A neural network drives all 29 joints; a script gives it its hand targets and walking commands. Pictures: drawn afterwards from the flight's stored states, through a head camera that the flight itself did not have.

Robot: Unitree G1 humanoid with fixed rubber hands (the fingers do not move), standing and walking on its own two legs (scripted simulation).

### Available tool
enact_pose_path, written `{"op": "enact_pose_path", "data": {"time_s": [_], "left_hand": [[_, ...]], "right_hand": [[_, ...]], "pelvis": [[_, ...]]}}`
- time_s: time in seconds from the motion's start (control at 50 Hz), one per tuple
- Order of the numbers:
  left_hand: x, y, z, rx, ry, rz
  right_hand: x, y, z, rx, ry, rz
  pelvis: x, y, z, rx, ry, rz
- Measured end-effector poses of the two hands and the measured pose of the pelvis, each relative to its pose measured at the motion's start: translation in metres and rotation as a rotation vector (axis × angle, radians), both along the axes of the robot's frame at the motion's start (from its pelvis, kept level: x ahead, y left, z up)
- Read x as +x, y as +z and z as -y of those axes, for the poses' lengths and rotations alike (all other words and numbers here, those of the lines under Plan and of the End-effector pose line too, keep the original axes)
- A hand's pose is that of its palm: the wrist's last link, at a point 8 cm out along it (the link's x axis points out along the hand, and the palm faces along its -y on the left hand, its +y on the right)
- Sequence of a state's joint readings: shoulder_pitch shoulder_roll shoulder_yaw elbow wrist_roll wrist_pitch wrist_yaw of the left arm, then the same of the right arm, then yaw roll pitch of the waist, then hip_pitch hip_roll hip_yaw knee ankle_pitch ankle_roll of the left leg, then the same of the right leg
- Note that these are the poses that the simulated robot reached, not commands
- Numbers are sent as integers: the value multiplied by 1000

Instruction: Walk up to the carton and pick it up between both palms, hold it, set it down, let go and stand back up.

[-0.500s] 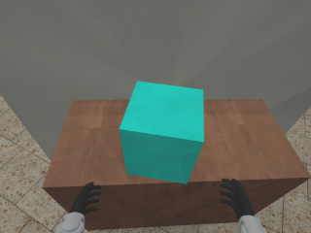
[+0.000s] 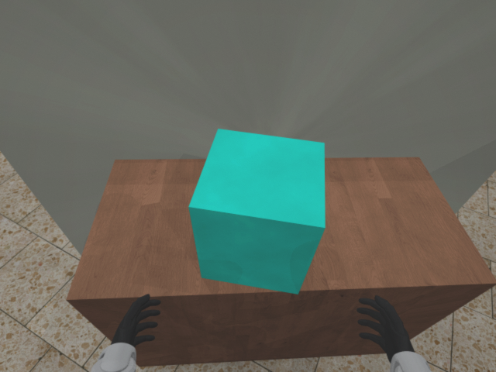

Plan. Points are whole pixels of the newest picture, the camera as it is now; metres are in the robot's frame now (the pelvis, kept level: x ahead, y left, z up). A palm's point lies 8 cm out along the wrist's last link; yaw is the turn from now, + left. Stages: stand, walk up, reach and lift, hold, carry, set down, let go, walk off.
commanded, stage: stand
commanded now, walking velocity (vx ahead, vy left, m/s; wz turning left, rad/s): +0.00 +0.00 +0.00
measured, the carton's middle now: (259, 214) +0.41 -0.03 -0.02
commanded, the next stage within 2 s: none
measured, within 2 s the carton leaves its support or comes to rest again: neither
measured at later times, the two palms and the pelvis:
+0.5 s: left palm (110, 317) +0.23 +0.24 -0.05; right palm (414, 321) +0.19 -0.28 -0.05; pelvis +0.04 -0.01 +0.00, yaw +0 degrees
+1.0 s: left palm (110, 318) +0.23 +0.24 -0.06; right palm (413, 317) +0.20 -0.28 -0.06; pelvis +0.04 -0.01 +0.00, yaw +0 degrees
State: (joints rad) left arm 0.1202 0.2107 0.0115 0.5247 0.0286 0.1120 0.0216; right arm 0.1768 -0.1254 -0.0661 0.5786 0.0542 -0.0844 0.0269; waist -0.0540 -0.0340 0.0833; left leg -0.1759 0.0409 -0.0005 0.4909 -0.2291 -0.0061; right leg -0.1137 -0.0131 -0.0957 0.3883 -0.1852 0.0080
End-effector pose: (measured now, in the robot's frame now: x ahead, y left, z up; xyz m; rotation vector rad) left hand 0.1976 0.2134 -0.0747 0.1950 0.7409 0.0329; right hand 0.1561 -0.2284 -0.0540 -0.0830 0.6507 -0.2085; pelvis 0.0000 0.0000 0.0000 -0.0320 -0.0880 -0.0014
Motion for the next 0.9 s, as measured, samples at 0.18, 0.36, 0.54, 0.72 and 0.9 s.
{"op": "enact_pose_path", "data": {"time_s": [0.18, 0.36, 0.54, 0.72, 0.9], "left_hand": [[13, 14, -22, 96, -36, 68], [27, 21, -26, 121, -31, 65], [38, 21, -27, 126, -27, 54], [41, 18, -27, 128, -28, 43], [39, 15, -28, 127, -23, 23]], "right_hand": [[11, 4, 34, -63, 10, -19], [28, 2, 49, -80, 18, -14], [41, 0, 49, -74, 16, -15], [45, -1, 49, -76, 13, -23], [45, -3, 49, -77, 11, -31]], "pelvis": [[10, -1, 9, 16, 2, -33], [26, -1, 11, 19, 2, -55], [38, -2, 11, 20, 2, -72], [44, -2, 12, 20, 2, -79], [45, -2, 12, 20, 2, -81]]}}
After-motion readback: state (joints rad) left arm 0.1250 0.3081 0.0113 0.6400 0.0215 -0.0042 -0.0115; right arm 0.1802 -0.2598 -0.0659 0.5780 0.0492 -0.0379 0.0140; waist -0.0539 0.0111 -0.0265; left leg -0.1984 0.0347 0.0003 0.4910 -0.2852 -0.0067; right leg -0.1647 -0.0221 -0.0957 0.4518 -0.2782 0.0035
